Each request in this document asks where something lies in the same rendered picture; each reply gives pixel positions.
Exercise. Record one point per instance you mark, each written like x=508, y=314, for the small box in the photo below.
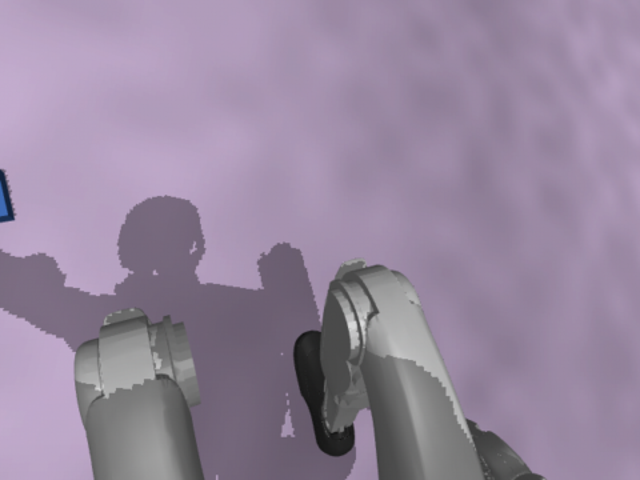
x=6, y=212

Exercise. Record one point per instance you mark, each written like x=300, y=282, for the right robot foot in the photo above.
x=311, y=383

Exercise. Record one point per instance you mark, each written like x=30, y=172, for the right robot hand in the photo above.
x=498, y=460

